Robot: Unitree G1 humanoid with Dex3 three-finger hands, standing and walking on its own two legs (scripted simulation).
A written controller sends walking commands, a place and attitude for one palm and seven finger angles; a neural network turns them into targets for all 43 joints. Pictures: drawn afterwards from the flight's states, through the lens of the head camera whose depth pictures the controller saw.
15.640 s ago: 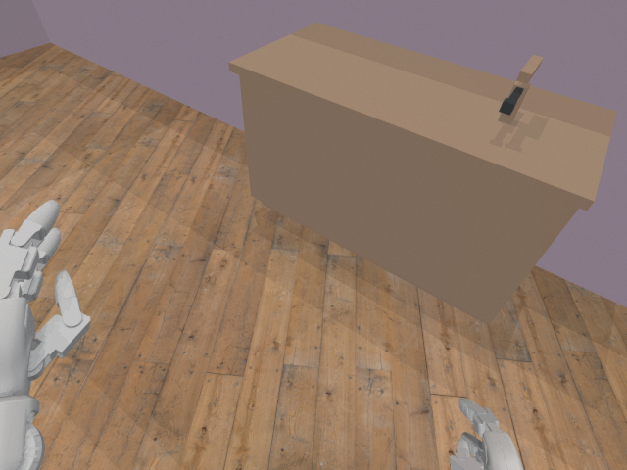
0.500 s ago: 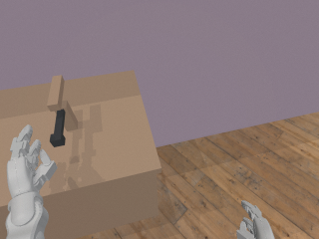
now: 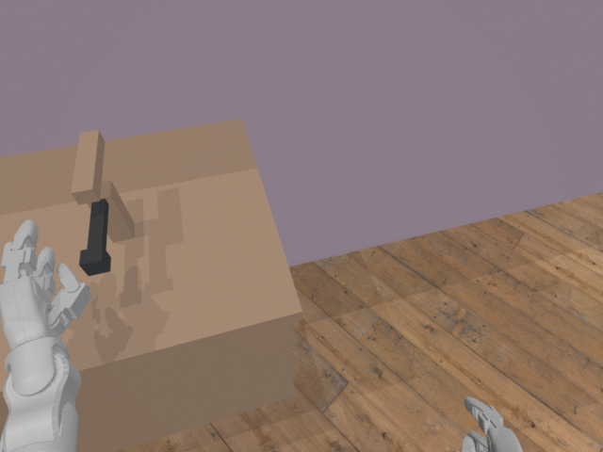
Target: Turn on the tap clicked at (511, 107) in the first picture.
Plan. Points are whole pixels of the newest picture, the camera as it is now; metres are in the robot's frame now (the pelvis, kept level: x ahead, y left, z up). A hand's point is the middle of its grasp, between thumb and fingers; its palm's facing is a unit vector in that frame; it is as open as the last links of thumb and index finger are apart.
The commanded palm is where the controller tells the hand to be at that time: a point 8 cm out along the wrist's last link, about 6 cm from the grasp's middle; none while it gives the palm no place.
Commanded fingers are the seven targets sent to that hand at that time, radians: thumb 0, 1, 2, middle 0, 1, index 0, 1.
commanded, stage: reach beside the lever's end, fingers flat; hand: left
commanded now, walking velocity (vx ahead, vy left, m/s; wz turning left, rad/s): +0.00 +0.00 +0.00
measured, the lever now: (95, 261) +0.34 +0.31 +0.06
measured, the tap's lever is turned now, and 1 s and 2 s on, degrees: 0 0 8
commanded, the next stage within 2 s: push the lever round in 1.12 s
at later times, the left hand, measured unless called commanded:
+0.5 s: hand (82, 273) +0.32 +0.32 +0.05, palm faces +0.55 -0.83 -0.12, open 7.8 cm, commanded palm +0.27 +0.36 +0.05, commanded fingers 0.00 0.90 0.90 -0.15 -0.15 -0.15 -0.15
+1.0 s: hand (85, 273) +0.32 +0.32 +0.05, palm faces +0.50 -0.86 -0.08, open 7.8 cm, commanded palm +0.27 +0.36 +0.05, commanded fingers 0.00 0.90 0.90 -0.15 -0.15 -0.15 -0.15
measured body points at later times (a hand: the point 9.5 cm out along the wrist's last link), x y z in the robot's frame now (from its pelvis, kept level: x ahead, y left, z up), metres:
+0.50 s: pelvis +0.00 +0.01 -0.01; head +0.05 +0.01 +0.44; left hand +0.29 +0.36 +0.06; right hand +0.12 -0.26 -0.12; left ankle +0.02 +0.09 -0.71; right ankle -0.01 -0.08 -0.71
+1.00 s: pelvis -0.01 +0.01 -0.01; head +0.04 +0.02 +0.44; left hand +0.29 +0.36 +0.06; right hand +0.14 -0.24 -0.11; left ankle +0.02 +0.09 -0.71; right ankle -0.01 -0.08 -0.71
